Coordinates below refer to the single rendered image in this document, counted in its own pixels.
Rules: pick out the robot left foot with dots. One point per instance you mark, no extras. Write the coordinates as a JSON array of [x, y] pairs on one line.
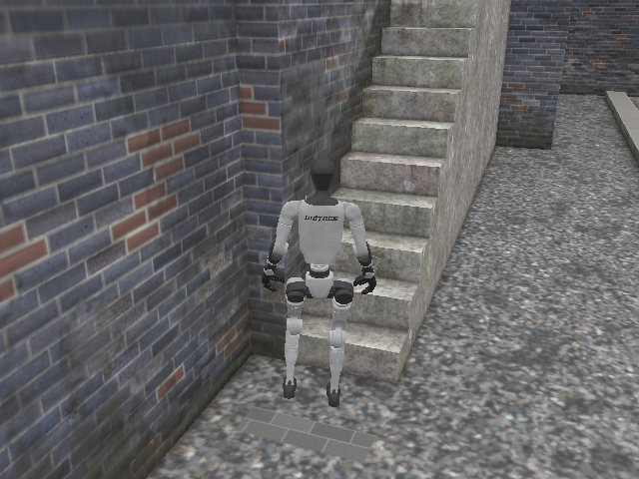
[[289, 390]]

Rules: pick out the right robot upper arm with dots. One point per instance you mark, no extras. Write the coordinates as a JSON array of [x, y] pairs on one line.
[[352, 212]]

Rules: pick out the robot left forearm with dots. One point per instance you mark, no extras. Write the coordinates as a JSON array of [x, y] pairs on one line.
[[272, 261]]

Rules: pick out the left robot upper arm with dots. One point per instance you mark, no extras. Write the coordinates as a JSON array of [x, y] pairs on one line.
[[289, 210]]

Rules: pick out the robot right forearm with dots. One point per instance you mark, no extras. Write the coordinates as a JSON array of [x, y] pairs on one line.
[[365, 263]]

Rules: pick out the right robot hand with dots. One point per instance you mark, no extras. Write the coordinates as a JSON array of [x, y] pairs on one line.
[[362, 280]]

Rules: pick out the robot right shin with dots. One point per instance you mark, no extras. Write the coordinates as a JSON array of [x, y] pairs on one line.
[[336, 358]]

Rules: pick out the left robot hand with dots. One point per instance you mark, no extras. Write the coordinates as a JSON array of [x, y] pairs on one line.
[[276, 277]]

